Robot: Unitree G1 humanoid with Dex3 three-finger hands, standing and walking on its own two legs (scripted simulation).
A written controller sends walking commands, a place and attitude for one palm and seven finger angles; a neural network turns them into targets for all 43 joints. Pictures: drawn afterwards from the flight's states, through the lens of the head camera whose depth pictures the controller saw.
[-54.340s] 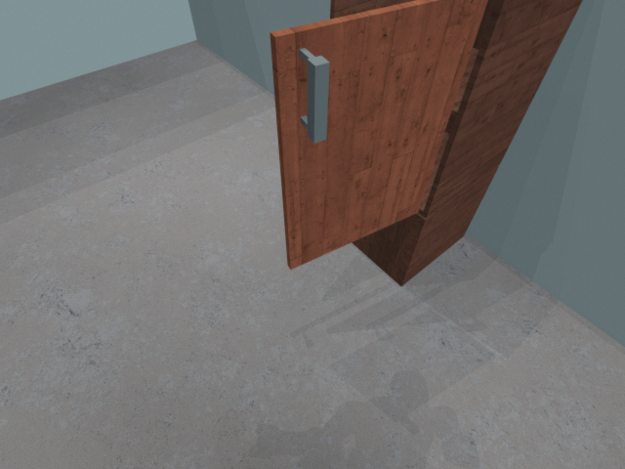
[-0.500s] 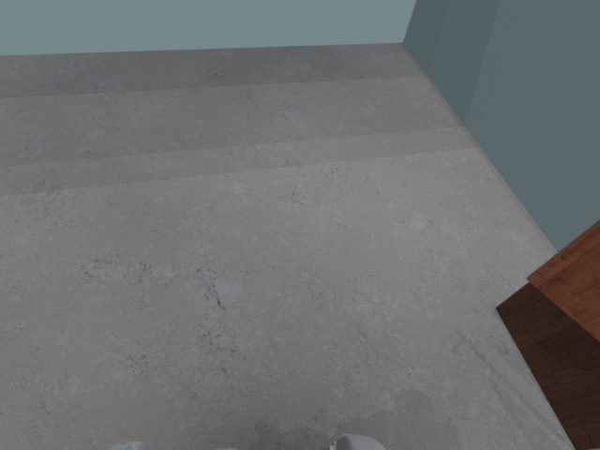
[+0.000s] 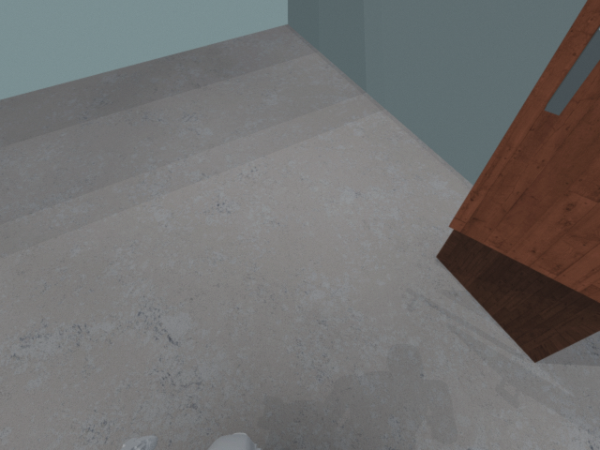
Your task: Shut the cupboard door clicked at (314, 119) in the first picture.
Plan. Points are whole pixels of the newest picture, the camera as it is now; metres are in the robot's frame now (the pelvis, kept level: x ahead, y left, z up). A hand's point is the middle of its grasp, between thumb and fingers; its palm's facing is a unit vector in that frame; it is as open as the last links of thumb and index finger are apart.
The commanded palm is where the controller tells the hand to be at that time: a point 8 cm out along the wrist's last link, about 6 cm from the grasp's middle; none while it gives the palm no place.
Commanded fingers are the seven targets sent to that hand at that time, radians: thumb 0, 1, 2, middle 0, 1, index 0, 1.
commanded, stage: turn to face it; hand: left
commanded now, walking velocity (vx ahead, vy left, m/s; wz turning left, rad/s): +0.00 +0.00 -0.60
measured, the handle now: (581, 67) +0.66 -0.40 +0.16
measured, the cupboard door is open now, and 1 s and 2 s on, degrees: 24 24 24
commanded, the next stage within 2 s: take the last steps up to it in 0.88 s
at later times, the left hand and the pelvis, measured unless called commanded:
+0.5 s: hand (206, 413) +0.18 +0.16 -0.15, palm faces -0.29 -0.92 -0.27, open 7.4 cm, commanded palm none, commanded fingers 0.00 0.90 0.90 -0.20 -0.30 -0.20 -0.30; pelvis +0.02 -0.01 -0.01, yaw -17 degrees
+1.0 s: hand (234, 383) +0.23 +0.12 -0.16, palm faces -0.46 -0.86 -0.21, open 7.4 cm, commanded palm none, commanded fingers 0.00 0.90 0.90 -0.20 -0.30 -0.20 -0.30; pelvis +0.05 -0.01 +0.00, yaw -28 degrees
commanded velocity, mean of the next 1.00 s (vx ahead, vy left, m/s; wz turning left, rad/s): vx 0.01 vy -0.01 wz -0.42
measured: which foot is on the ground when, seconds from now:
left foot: up 0.00-0.04, down 0.06-0.38, up 0.40-0.70, down 0.72-1.00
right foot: down 0.00-0.06, up 0.08-0.38, down 0.40-0.72, up 0.74-1.00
